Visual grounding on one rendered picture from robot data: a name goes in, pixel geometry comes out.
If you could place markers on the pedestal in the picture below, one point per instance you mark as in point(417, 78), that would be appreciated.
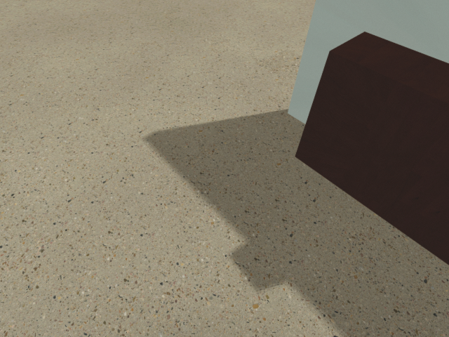
point(378, 128)

